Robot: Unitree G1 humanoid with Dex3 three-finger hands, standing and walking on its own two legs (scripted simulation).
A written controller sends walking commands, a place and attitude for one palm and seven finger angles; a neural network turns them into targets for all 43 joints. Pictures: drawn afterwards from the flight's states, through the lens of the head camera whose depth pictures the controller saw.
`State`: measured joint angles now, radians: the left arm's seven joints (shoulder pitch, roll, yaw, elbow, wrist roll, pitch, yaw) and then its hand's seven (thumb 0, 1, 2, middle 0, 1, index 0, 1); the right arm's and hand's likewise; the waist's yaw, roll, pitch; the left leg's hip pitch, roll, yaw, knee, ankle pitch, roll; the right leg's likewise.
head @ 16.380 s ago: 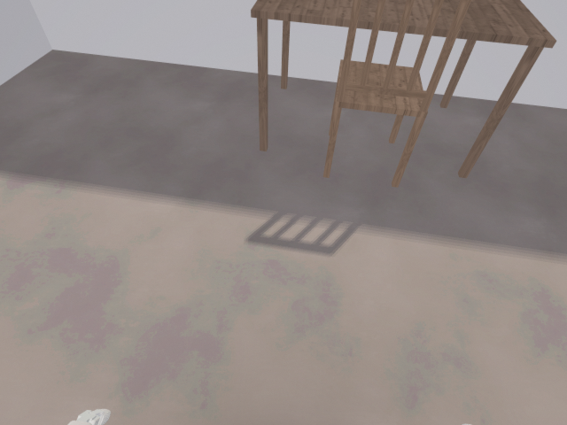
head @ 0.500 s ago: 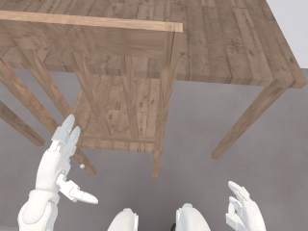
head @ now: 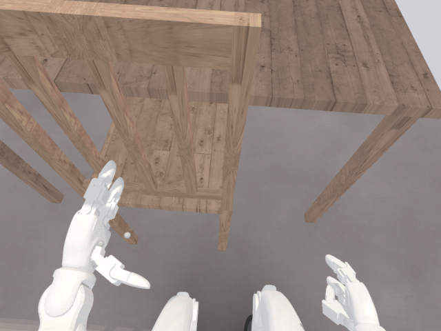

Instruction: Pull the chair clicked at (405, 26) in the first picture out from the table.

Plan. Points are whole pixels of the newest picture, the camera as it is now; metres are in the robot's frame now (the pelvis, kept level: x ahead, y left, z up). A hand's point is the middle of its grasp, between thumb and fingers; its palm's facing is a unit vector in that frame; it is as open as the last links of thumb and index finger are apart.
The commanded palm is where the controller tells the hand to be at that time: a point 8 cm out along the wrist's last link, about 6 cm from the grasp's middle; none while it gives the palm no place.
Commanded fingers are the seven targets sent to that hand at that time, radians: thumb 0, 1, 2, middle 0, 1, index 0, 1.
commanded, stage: aim the fingers beside a spindle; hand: left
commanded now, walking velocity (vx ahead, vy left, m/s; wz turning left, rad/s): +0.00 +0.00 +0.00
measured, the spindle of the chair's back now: (132, 142) +0.43 +0.18 +0.06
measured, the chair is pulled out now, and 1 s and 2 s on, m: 0.00 0.00 0.00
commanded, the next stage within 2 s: push the fingers through the gap in 0.76 s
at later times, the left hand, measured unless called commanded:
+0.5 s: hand (128, 235) +0.27 +0.17 +0.02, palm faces -0.07 -1.00 -0.03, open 16.9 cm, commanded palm +0.25 +0.22 +0.03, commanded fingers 0.00 -0.50 0.30 -0.06 -0.08 -0.06 -0.08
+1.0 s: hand (131, 232) +0.28 +0.16 +0.02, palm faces -0.08 -1.00 -0.04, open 16.9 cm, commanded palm +0.26 +0.22 +0.03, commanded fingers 0.00 -0.50 0.30 -0.06 -0.08 -0.06 -0.08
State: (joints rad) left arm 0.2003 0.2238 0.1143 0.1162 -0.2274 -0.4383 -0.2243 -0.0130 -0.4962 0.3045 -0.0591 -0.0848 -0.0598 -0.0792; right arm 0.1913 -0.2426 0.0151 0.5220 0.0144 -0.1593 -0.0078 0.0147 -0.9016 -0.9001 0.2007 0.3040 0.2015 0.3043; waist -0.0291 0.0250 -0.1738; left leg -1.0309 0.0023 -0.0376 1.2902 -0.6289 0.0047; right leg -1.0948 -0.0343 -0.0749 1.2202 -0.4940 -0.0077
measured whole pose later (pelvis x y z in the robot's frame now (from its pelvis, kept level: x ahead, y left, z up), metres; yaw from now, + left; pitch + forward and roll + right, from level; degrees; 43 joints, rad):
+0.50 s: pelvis +0.00 +0.00 +0.00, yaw +0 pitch +22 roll -2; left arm 0.19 0.22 0.11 0.12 -0.22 -0.44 -0.20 -0.01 -0.50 0.30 -0.06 -0.08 -0.06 -0.08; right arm 0.20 -0.25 0.01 0.51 0.02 -0.14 -0.01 0.01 -0.90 -0.90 0.20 0.30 0.20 0.30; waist -0.03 0.03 -0.18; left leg -1.07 0.00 -0.03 1.31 -0.63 0.01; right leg -1.13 -0.04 -0.07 1.24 -0.50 0.00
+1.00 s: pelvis +0.00 +0.01 -0.01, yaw +0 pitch +22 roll -2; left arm 0.18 0.22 0.08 0.09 -0.20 -0.43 -0.18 -0.01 -0.50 0.30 -0.06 -0.08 -0.06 -0.08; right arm 0.20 -0.24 0.02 0.50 0.01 -0.14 -0.01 0.01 -0.90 -0.90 0.20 0.30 0.20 0.30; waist -0.03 0.03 -0.18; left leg -1.07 0.00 -0.04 1.32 -0.64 0.01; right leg -1.13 -0.04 -0.07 1.24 -0.50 0.00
